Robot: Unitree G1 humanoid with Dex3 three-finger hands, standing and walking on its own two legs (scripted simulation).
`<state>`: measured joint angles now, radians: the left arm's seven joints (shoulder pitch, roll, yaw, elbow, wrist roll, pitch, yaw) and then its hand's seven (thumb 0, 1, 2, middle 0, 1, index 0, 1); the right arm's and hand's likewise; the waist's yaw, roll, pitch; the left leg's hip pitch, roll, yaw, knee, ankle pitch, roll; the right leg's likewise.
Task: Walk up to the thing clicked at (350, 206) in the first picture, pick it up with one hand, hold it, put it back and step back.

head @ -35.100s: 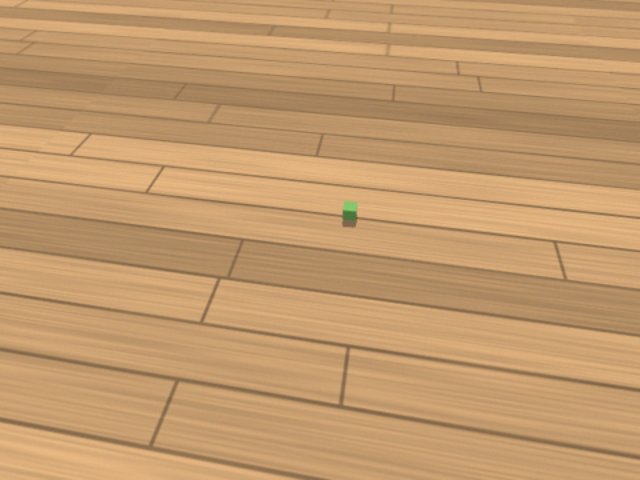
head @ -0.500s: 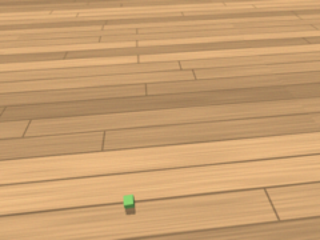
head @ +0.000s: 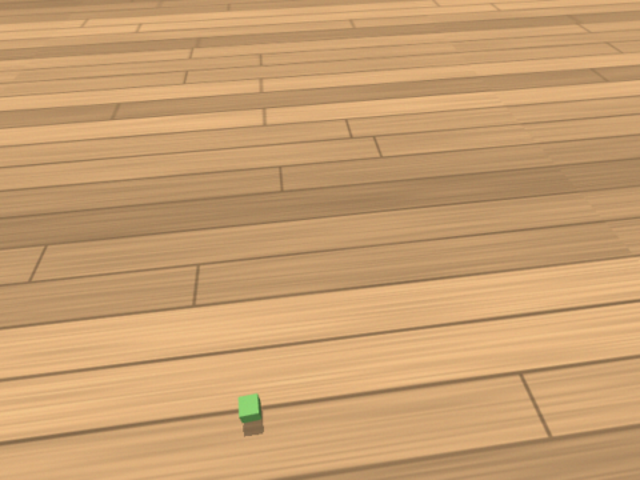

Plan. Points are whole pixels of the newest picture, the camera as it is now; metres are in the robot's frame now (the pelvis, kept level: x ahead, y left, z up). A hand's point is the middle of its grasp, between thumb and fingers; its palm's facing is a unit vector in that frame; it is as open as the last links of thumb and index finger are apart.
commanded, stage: stand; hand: left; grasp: from above
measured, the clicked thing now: (249, 408) +0.45 +0.26 -0.75
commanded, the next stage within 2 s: step back in 1.00 s
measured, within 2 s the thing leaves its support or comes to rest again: neither
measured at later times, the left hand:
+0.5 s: hand out of the picture +0.01 +0.20 -0.18, palm faces +0.00 -0.97 -0.23, open 7.3 cm
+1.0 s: hand out of the picture +0.04 +0.22 -0.17, palm faces -0.01 -0.96 -0.28, open 7.3 cm
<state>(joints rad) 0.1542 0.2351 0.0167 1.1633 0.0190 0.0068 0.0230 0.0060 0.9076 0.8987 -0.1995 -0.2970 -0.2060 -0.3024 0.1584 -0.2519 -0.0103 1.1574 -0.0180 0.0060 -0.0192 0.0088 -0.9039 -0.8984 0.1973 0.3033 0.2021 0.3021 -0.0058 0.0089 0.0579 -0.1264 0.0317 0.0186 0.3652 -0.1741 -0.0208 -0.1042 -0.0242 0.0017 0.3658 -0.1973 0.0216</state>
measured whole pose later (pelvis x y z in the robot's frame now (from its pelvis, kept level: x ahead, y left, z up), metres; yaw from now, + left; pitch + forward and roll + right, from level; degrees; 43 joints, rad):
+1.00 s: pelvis +0.00 +0.01 +0.00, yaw -1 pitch -3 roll +0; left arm 0.19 0.25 0.03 1.12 0.03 0.00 0.02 0.01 0.91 0.90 -0.20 -0.30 -0.21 -0.30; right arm 0.19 -0.25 -0.03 1.12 -0.02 0.00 -0.02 0.01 -0.90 -0.90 0.20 0.30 0.20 0.30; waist -0.01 0.00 0.07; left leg -0.15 0.03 0.03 0.40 -0.20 -0.01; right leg -0.13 -0.03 0.02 0.40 -0.21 0.03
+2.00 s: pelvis -0.17 +0.00 -0.02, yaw -4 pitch -3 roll -1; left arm 0.14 0.36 0.07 0.86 0.04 0.03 0.01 0.01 0.91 0.90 -0.20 -0.30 -0.21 -0.30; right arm 0.09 -0.38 -0.05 0.87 0.00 0.05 -0.02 0.01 -0.90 -0.90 0.20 0.30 0.21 0.30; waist -0.02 0.04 0.19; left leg -0.41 0.00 -0.03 0.83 -0.44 0.02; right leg -0.26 0.05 0.04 0.64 -0.33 -0.02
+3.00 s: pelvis -0.50 +0.01 -0.03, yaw +0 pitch -3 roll +1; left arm 0.08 0.41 0.07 0.79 0.03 0.07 0.03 0.01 0.90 0.90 -0.20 -0.30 -0.21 -0.30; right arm 0.19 -0.38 -0.05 0.89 -0.04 0.05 0.00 0.01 -0.90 -0.90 0.20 0.30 0.20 0.30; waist 0.00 -0.05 0.20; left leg -0.28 -0.05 -0.01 0.69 -0.35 0.02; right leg -0.46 -0.04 0.05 0.85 -0.43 0.00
